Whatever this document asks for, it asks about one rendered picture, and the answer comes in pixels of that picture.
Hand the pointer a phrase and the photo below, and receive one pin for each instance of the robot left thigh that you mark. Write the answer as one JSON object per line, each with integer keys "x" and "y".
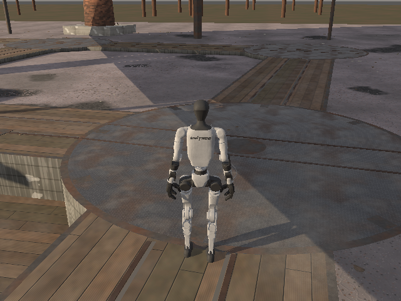
{"x": 185, "y": 184}

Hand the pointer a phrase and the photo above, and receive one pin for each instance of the robot left hand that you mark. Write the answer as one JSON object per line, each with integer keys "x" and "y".
{"x": 171, "y": 191}

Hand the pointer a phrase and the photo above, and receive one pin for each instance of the left robot foot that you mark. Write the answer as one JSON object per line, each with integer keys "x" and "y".
{"x": 187, "y": 252}

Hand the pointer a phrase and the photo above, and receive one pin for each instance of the right robot upper arm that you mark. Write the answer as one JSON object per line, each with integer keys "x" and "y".
{"x": 221, "y": 134}

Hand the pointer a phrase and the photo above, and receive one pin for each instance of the left robot forearm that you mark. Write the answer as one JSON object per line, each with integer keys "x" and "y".
{"x": 173, "y": 170}

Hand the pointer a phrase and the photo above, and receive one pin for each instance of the left robot upper arm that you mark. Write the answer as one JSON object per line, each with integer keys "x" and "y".
{"x": 180, "y": 133}

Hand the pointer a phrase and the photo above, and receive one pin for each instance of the right robot forearm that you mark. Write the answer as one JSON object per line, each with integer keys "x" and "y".
{"x": 227, "y": 171}

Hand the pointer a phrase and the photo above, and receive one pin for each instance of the robot right hand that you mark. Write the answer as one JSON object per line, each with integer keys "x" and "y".
{"x": 230, "y": 192}

